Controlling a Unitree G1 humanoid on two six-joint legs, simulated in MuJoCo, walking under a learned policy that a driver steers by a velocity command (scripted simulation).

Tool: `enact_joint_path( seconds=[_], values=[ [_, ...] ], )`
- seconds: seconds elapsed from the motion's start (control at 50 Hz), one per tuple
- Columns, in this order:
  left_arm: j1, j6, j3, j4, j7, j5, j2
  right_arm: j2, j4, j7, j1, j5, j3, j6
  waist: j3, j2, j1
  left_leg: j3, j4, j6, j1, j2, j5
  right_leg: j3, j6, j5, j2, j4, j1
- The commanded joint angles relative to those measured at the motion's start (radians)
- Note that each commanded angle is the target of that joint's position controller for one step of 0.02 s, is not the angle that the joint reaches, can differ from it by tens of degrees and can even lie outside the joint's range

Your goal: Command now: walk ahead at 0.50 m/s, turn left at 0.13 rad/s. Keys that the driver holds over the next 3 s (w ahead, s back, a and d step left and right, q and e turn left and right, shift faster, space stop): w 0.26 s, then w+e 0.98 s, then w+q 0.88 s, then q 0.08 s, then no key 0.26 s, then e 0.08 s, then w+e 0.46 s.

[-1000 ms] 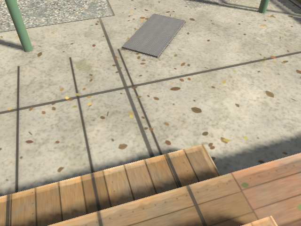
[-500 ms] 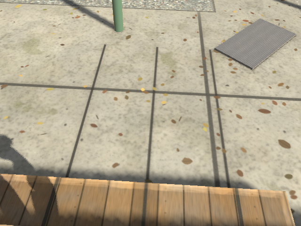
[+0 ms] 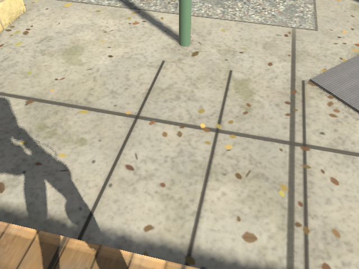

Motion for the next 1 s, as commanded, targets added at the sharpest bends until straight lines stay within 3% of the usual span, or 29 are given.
enact_joint_path(
  seconds=[0.02,0.06,0.12,0.18,0.22,0.24,0.3,0.34,0.44,0.46,0.48,0.5,0.52,0.54,0.56,0.58,0.6,0.62,0.64,0.66,0.68,0.7,0.76,0.8,0.84,0.86,0.92,0.96,1.0],
  values=[
    [-0.054,-0.072,-0.017,-0.057,0.045,-0.034,-0.028,-0.008,-0.059,-0.001,-0.029,-0.023,0.014,-0.015,0.088,0.005,0.001,-0.024,-0.596,0.013,-0.095,0.125,0.392,0.31,-0.222,0.0,-0.255,-0.357,-0.091],
    [0.098,-0.083,-0.02,0.02,0.05,-0.029,0.023,-0.029,-0.08,0.017,-0.154,-0.02,0.003,-0.017,0.062,-0.108,0.042,0.04,-0.73,-0.021,0.015,0.123,0.48,0.285,-0.214,0.134,-0.244,-0.356,-0.082],
    [0.116,-0.067,-0.001,0.033,0.024,0.004,0.1,-0.016,-0.092,0.045,-0.159,-0.035,0.006,-0.015,0.056,-0.045,0.0,0.054,-0.719,-0.026,0.105,0.078,0.504,0.252,-0.2,0.408,-0.261,-0.247,-0.055],
    [0.389,-0.063,-0.025,0.156,0.076,-0.003,-0.016,-0.021,-0.147,0.019,-0.333,-0.041,0.007,-0.004,0.1,-0.041,0.136,-0.088,-0.99,-0.041,-0.448,0.118,0.591,0.396,-0.209,0.271,-0.315,-0.106,0.535],
    [0.523,-0.054,-0.038,0.218,0.085,0.011,-0.063,0.011,-0.164,0.016,-0.41,-0.027,0.012,-0.001,0.137,-0.08,0.163,-0.057,-1.044,-0.048,-0.525,0.136,0.585,0.449,-0.206,0.27,-0.331,-0.098,0.603],
    [0.472,-0.05,-0.052,0.191,0.083,0.001,-0.1,0.01,-0.152,0.028,-0.429,-0.024,0.017,-0.005,0.158,-0.043,0.151,-0.033,-1.132,-0.039,-0.39,0.154,0.731,0.384,-0.187,0.243,-0.288,-0.09,0.462],
    [0.353,-0.039,-0.063,0.143,0.039,0.004,-0.073,0.009,-0.189,0.048,-0.479,-0.028,0.024,-0.007,0.171,-0.079,0.114,0.088,-1.038,-0.007,0.194,0.096,0.811,0.291,-0.188,0.046,-0.199,-0.135,-0.098],
    [0.354,-0.043,-0.049,0.134,0.041,-0.005,-0.036,-0.044,-0.227,0.044,-0.556,-0.028,0.009,-0.001,0.191,-0.048,0.145,0.107,-1.131,-0.026,0.245,0.078,0.659,0.303,-0.173,0.013,-0.179,-0.083,-0.039],
    [0.476,-0.009,-0.009,0.194,0.073,-0.045,-0.003,0.001,-0.199,0.037,-0.652,-0.028,0.028,0.001,0.204,-0.059,0.242,0.08,-1.54,-0.048,0.273,0.101,0.55,0.391,-0.134,0.18,-0.177,0.105,0.318],
    [0.459,0.001,-0.004,0.194,0.064,-0.049,0.001,-0.024,-0.161,0.027,-0.584,-0.023,0.016,-0.006,0.172,-0.053,0.203,0.096,-1.578,-0.034,0.43,0.106,0.611,0.376,-0.109,0.221,-0.153,0.167,0.274],
    [0.415,0.014,-0.002,0.176,0.042,-0.032,0.01,-0.101,-0.081,0.015,-0.379,0.002,-0.02,-0.022,0.086,-0.001,0.104,0.152,-1.576,0.0,0.728,0.111,0.754,0.309,-0.066,0.289,-0.114,0.322,0.159],
    [0.398,0.025,-0.022,0.171,0.004,0.026,-0.027,-0.17,0.01,0.001,-0.042,0.011,-0.057,-0.037,-0.044,0.024,-0.034,0.127,-1.398,0.058,1.187,0.175,0.877,0.265,0.001,0.264,-0.106,0.571,-0.114],
    [0.638,0.015,-0.041,0.251,-0.036,-0.001,-0.182,-0.218,0.082,0.022,0.27,-0.006,-0.078,-0.027,-0.402,0.227,-0.043,0.027,-1.009,0.274,1.738,0.368,1.375,0.133,0.081,-0.411,-0.013,1.033,-0.346],
    [0.546,0.005,-0.034,0.184,-0.06,-0.027,-0.092,-0.212,0.072,0.038,0.351,-0.021,-0.089,-0.011,-0.541,0.206,-0.123,-0.131,-0.989,0.376,1.811,0.495,1.382,0.145,0.096,-0.595,-0.033,1.384,-0.454],
    [0.246,-0.01,-0.016,0.056,-0.061,-0.045,-0.06,-0.23,0.071,0.024,0.247,-0.022,-0.102,0.0,-0.303,0.14,-0.157,-0.222,-1.169,0.339,1.639,0.508,0.812,0.121,0.087,-0.547,-0.06,1.434,-0.768],
    [0.115,-0.023,0.001,0.026,-0.036,-0.049,-0.012,-0.183,0.046,0.014,0.135,-0.012,-0.094,0.014,-0.131,-0.011,-0.138,-0.169,-1.298,0.287,1.304,0.497,0.467,0.133,0.065,-0.431,-0.118,1.338,-0.771],
    [0.106,-0.03,0.016,0.026,-0.015,-0.041,0.015,-0.08,0.014,0.01,0.015,-0.018,-0.056,0.007,-0.052,-0.09,-0.071,-0.084,-1.342,0.264,1.017,0.472,0.541,0.161,0.046,-0.297,-0.157,1.202,-0.6],
    [0.113,-0.025,0.005,0.012,0.001,-0.027,-0.062,-0.029,-0.002,0.003,-0.071,-0.027,-0.043,-0.004,0.018,-0.075,0.034,0.011,-1.371,0.224,0.766,0.427,0.579,0.212,0.015,-0.187,-0.203,1.006,-0.445],
    [0.054,-0.021,0.002,-0.005,0.014,-0.025,-0.107,-0.039,0.007,-0.001,-0.066,-0.02,-0.054,-0.017,0.103,0.025,0.055,0.052,-1.418,0.216,0.592,0.399,0.54,0.181,-0.005,-0.238,-0.202,0.961,-0.37],
    [0.087,-0.021,-0.008,0.003,0.013,0.009,-0.14,0.058,-0.033,-0.028,-0.129,-0.008,-0.029,-0.044,0.116,0.0,0.078,0.101,-1.499,0.198,0.504,0.327,0.402,0.222,-0.046,0.018,-0.238,0.715,-0.305],
    [0.074,-0.022,-0.007,0.019,0.003,0.017,-0.161,0.049,-0.047,-0.039,-0.169,0.008,-0.028,-0.068,0.149,0.001,0.081,0.147,-1.58,0.203,0.439,0.299,0.38,0.2,-0.056,0.187,-0.223,0.498,-0.227],
    [0.067,-0.017,-0.001,0.011,-0.007,0.01,-0.145,0.016,-0.031,-0.038,-0.142,0.01,-0.036,-0.073,0.134,0.002,0.087,0.149,-1.604,0.219,0.463,0.307,0.381,0.17,-0.052,0.21,-0.2,0.426,-0.193],
    [0.102,-0.011,0.002,0.001,-0.031,-0.004,-0.122,-0.003,0.016,-0.037,-0.047,-0.057,-0.047,-0.071,0.101,0.001,0.088,0.191,-1.474,0.208,0.579,0.34,0.469,0.223,-0.047,0.358,-0.223,0.439,-0.243],
    [-0.075,-0.011,-0.001,-0.069,-0.031,-0.008,-0.085,0.05,0.048,-0.058,0.003,-0.051,-0.028,-0.079,0.164,-0.046,0.019,0.205,-1.406,0.154,0.77,0.341,0.279,0.29,-0.027,0.586,-0.273,0.23,-0.475],
    [-0.242,0.0,-0.004,-0.132,-0.028,-0.009,-0.055,0.038,0.115,-0.066,0.172,-0.05,-0.014,-0.079,0.184,-0.012,-0.056,0.171,-1.373,0.163,0.908,0.372,0.221,0.259,-0.015,0.62,-0.276,0.142,-0.585],
    [-0.26,-0.005,-0.008,-0.124,-0.027,-0.021,-0.042,0.025,0.111,-0.065,0.165,-0.053,-0.008,-0.08,0.192,-0.047,-0.054,0.253,-1.344,0.116,0.826,0.31,0.152,0.245,-0.02,0.786,-0.277,0.014,-0.471],
    [-0.351,0.006,0.0,-0.168,-0.032,-0.002,0.015,-0.017,0.11,-0.043,0.151,-0.048,-0.003,-0.067,0.246,0.004,-0.065,0.28,-1.352,0.098,0.623,0.293,-0.013,0.118,-0.039,0.712,-0.21,0.035,-0.225],
    [-0.424,0.021,-0.001,-0.187,-0.024,0.021,0.026,-0.035,0.142,-0.062,0.229,-0.026,-0.01,-0.056,0.29,-0.027,-0.113,0.262,-1.289,0.074,0.768,0.327,-0.06,0.11,-0.024,0.639,-0.224,-0.09,-0.324],
    [-0.492,0.024,-0.018,-0.183,-0.022,0.028,-0.014,-0.039,0.182,-0.089,0.308,-0.015,-0.018,-0.026,0.318,-0.026,-0.168,0.243,-1.263,0.058,0.894,0.347,-0.042,0.105,0.0,0.59,-0.234,-0.205,-0.374]
  ],
)
Next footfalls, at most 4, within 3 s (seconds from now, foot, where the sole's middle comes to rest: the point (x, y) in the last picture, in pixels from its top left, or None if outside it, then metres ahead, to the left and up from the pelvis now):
0.50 left None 0.47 0.16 -0.91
1.10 right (238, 251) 0.74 -0.25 -1.06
1.52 left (218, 190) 1.09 -0.18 -1.06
2.02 right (263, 163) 1.27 -0.46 -1.06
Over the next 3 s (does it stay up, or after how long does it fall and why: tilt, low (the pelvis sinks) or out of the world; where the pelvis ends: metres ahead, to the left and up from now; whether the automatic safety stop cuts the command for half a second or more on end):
stays up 1.45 -0.41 -0.28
